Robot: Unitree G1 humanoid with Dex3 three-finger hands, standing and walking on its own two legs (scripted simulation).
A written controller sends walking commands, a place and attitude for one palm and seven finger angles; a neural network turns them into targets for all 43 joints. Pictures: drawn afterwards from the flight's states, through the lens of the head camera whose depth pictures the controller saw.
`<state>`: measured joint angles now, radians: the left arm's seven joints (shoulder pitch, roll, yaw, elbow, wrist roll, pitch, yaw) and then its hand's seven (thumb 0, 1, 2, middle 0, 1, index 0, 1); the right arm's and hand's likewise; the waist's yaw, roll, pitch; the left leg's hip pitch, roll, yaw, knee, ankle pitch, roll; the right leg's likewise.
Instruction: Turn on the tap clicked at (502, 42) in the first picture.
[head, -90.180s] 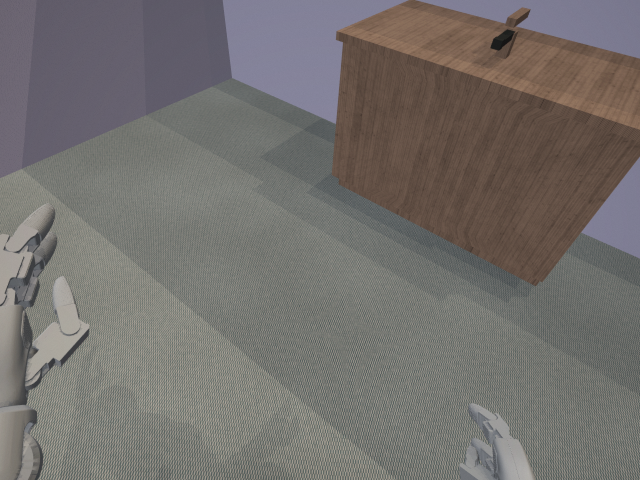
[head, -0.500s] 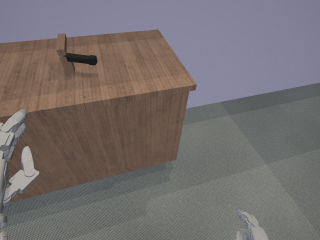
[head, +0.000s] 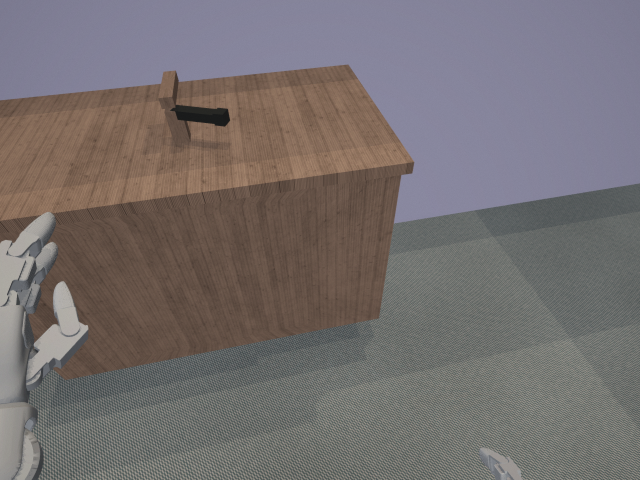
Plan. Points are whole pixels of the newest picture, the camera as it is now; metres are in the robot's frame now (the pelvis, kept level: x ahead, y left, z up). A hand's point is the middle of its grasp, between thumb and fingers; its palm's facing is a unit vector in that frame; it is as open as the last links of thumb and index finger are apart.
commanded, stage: stop stepping back and stand still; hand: left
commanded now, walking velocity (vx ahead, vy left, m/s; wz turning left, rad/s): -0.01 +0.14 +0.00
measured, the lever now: (221, 117) +0.81 +0.27 +0.07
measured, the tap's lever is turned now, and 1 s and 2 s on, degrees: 64 64 64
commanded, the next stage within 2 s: stand and check the lever's angle in 0.88 s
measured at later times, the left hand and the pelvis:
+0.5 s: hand (64, 300) +0.24 +0.27 +0.17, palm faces +0.38 -0.86 -0.36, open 7.5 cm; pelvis +0.03 +0.03 +0.01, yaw -1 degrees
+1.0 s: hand (41, 293) +0.25 +0.29 +0.18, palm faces +0.37 -0.86 -0.35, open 7.5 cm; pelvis +0.03 +0.05 +0.02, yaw -2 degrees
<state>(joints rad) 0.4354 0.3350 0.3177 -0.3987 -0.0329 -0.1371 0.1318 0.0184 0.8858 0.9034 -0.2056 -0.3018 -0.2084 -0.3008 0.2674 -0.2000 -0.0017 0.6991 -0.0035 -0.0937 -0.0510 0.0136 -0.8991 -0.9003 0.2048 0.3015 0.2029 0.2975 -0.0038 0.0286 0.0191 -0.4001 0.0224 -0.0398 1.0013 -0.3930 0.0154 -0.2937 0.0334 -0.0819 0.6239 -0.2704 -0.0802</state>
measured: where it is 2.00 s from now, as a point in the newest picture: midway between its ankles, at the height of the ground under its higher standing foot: outside the picture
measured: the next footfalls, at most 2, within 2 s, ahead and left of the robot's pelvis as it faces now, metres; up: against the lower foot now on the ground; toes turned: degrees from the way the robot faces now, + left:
left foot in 0.22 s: +0.08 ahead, +0.15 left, +0.00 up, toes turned +2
